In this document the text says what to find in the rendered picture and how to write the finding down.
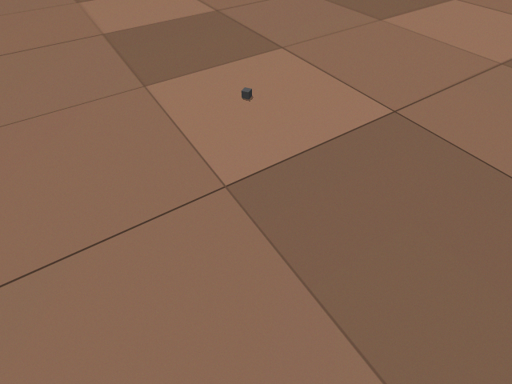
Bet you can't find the cube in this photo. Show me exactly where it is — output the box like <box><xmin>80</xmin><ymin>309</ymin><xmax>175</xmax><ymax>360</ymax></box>
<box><xmin>242</xmin><ymin>87</ymin><xmax>252</xmax><ymax>99</ymax></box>

